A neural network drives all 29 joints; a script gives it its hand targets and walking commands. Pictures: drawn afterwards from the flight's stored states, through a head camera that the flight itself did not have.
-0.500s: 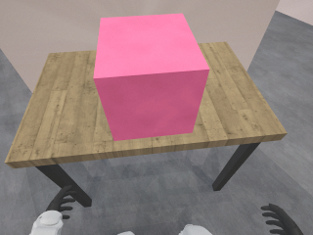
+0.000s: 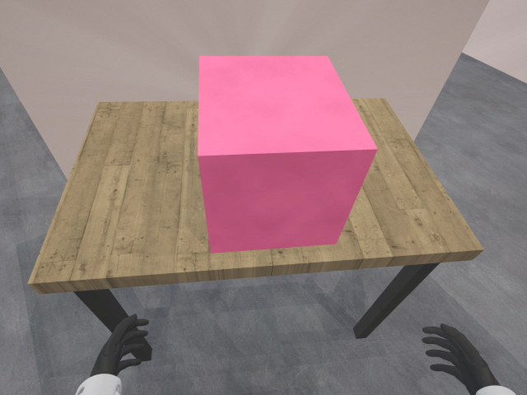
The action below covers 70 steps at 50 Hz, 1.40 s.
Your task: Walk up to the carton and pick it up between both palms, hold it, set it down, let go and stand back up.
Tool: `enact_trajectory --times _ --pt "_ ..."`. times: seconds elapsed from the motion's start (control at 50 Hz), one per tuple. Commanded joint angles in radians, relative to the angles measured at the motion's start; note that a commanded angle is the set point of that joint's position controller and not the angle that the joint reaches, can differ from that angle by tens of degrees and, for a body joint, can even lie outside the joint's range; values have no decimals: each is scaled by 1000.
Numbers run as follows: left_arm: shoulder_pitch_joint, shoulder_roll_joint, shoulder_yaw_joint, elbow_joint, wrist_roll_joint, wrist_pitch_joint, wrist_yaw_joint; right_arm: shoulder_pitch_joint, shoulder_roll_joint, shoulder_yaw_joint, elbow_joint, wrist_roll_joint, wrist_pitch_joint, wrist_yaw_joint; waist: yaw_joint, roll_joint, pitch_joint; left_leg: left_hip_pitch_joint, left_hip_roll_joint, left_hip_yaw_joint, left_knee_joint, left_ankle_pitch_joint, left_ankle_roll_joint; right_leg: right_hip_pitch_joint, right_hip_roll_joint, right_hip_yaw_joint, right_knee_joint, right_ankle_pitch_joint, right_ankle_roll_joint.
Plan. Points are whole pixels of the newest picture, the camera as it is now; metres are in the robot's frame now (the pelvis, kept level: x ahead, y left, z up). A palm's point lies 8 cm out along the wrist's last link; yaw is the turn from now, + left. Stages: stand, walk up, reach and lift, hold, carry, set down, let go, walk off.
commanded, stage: reach and lift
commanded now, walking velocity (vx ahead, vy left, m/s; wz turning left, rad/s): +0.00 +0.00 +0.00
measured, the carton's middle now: (270, 153) +0.55 +0.00 +0.05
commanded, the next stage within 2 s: none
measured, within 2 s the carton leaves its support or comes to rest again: neither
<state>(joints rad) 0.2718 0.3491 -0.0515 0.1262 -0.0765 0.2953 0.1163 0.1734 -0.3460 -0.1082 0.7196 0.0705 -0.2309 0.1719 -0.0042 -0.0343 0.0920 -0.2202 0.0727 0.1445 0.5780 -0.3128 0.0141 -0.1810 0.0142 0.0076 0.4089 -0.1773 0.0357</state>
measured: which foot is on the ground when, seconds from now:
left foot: down 0.00-1.00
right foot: down 0.00-1.00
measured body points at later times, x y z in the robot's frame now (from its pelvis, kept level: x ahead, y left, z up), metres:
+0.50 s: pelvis +0.00 -0.01 +0.01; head +0.01 +0.02 +0.45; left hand +0.19 +0.21 +0.00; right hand +0.19 -0.27 +0.00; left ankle +0.01 +0.08 -0.74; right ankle +0.03 -0.15 -0.74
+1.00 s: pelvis +0.00 -0.02 +0.01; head +0.01 +0.01 +0.46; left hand +0.25 +0.20 +0.06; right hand +0.22 -0.26 +0.05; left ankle +0.01 +0.08 -0.74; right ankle +0.03 -0.15 -0.74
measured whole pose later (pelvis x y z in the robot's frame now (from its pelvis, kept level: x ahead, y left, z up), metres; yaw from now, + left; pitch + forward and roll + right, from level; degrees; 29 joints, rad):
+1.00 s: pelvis +0.00 -0.02 +0.01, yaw +0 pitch -2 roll -2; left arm 0.19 0.32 -0.01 -0.17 -0.23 0.24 0.13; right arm 0.27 -0.25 -0.11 0.02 0.22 0.07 0.07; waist 0.00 -0.03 0.07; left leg -0.18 0.07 0.14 0.47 -0.25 0.01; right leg -0.16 0.02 0.01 0.35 -0.14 0.01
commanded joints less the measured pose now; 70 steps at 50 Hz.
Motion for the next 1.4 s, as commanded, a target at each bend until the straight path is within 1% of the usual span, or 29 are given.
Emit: enact_trajectory --times 0.0,0.12,0.26,0.4,0.56,0.64,0.76,0.84,0.94,1.06,1.14,1.24,1.38 --pt "33 -27 24 -180 -16 -60 20 46 -243 -177 -308 120 -2 12 24 137 -221 185 -4 -172 -307 244 -99 92 40 -47 -59 193 -54" --pt "82 -45 28 -241 -20 -103 19 110 -200 -144 -385 151 18 11 21 127 -217 181 -21 -160 -305 293 -99 115 40 -23 -84 218 -56" --pt "106 -37 38 -285 -38 -173 10 158 -141 -110 -495 164 28 -7 23 116 -211 160 -41 -139 -312 283 -90 132 33 1 -112 192 -62" --pt "95 -9 49 -326 -73 -209 8 166 -95 -91 -663 168 50 -35 40 114 -208 136 -52 -121 -326 243 -82 134 27 12 -124 134 -69" --pt "50 15 60 -399 -110 -216 18 160 -48 -65 -818 187 113 -62 67 121 -199 110 -49 -117 -344 188 -69 126 22 21 -128 64 -72" --pt "31 16 62 -442 -127 -213 23 149 -38 -61 -887 207 148 -70 79 129 -199 106 -44 -121 -350 170 -66 120 22 20 -130 40 -76" --pt "-41 22 76 -458 -154 -196 21 91 -27 -53 -956 225 197 -90 86 128 -197 98 -46 -120 -341 149 -60 103 17 24 -138 8 -80" --pt "-123 30 92 -447 -161 -145 21 13 -46 -63 -984 228 238 -104 86 152 -205 102 -42 -123 -341 137 -60 100 18 27 -137 2 -85" --pt "-203 30 119 -476 -166 -56 16 -62 -89 -82 -1036 238 283 -118 87 169 -235 127 -39 -122 -327 184 -65 99 27 28 -130 36 -86" --pt "-328 35 146 -484 -169 38 3 -157 -132 -92 -1066 255 330 -124 83 176 -257 141 -38 -119 -319 197 -62 97 33 29 -122 50 -83" --pt "-429 43 163 -457 -170 84 -3 -238 -155 -92 -1050 272 358 -121 79 172 -273 143 -39 -116 -320 180 -56 93 32 30 -120 45 -81" --pt "-563 56 192 -400 -164 137 -14 -349 -189 -91 -960 291 402 -119 70 166 -291 135 -37 -115 -323 167 -52 97 31 27 -114 47 -79" --pt "-745 86 235 -322 -152 215 -32 -518 -239 -78 -783 324 475 -120 48 164 -322 133 -39 -116 -313 199 -56 108 33 20 -110 93 -81"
